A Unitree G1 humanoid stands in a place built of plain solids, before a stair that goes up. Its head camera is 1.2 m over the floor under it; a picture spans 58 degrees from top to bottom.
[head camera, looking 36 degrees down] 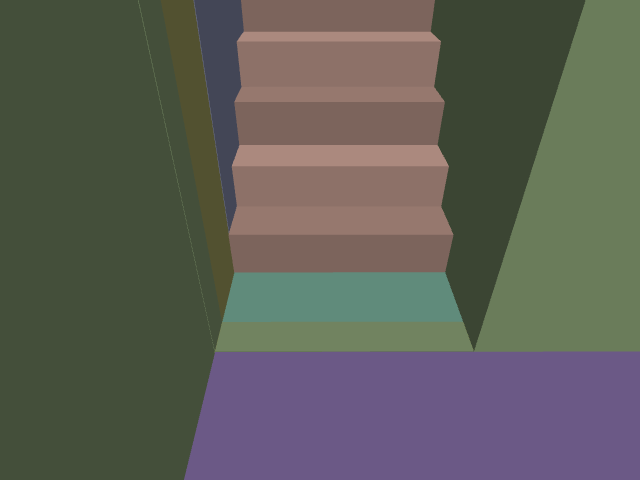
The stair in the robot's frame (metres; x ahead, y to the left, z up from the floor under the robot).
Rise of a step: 0.20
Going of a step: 0.21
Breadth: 0.90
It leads straight ahead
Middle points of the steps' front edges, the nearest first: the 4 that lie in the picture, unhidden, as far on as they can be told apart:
1.41 -0.08 0.20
1.63 -0.08 0.39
1.84 -0.08 0.59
2.06 -0.08 0.79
